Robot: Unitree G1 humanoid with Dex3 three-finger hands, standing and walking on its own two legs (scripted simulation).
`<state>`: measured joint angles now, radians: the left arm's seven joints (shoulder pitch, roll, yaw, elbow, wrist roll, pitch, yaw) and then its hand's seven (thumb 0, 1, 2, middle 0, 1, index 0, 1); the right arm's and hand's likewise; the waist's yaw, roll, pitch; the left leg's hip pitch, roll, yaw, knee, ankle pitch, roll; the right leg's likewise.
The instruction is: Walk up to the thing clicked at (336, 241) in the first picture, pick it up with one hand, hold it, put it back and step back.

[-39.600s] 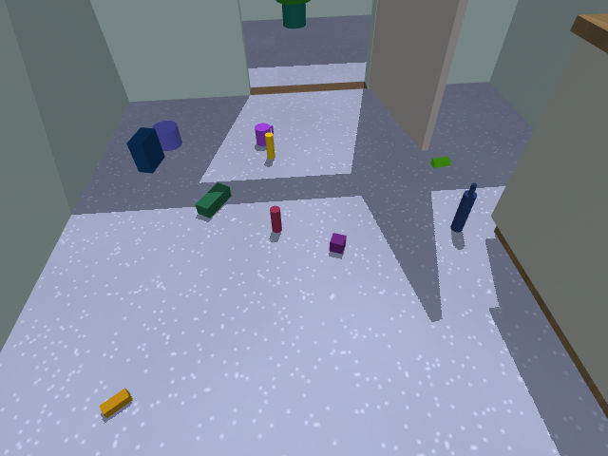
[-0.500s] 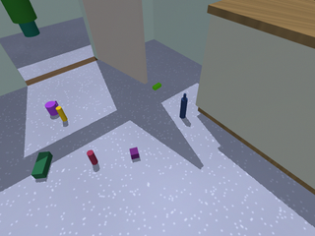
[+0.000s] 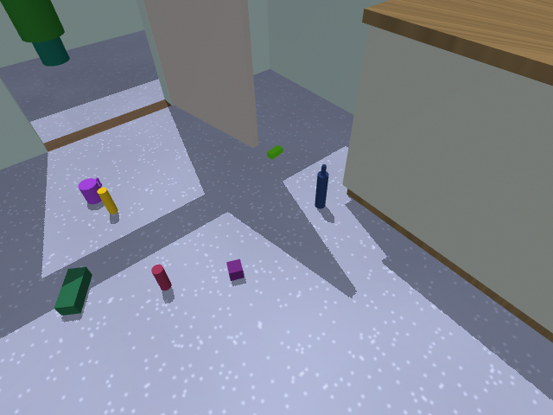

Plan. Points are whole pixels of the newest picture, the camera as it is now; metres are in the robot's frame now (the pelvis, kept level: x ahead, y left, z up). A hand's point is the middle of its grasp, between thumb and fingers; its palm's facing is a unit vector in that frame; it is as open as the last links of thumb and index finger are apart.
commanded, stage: stand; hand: left
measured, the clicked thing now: (235, 270) +0.85 +0.23 -0.75
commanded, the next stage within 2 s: walk up in 0.04 s
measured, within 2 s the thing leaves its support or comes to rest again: neither
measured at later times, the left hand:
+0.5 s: hand out of the picture +0.13 +0.33 -0.16, palm faces -0.06 -0.94 -0.35, open 7.4 cm
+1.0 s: hand (146, 314) +0.35 +0.29 -0.14, palm faces -0.03 -0.93 -0.37, open 7.3 cm
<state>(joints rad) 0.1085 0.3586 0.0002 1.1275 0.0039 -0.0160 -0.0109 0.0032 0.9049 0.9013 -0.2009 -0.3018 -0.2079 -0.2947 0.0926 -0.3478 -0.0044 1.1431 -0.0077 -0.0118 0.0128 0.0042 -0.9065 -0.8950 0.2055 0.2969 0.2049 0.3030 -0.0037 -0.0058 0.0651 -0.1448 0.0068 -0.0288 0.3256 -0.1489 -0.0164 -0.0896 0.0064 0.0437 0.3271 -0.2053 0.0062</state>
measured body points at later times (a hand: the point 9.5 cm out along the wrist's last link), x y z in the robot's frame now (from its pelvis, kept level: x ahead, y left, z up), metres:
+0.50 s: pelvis +0.10 +0.05 -0.01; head +0.12 +0.07 +0.44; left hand +0.13 +0.38 -0.14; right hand +0.15 -0.27 -0.11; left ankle +0.10 +0.15 -0.75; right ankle +0.10 -0.10 -0.69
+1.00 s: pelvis +0.27 +0.03 -0.01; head +0.29 +0.02 +0.44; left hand +0.35 +0.34 -0.11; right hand +0.32 -0.29 -0.13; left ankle +0.34 +0.17 -0.71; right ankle +0.29 -0.09 -0.75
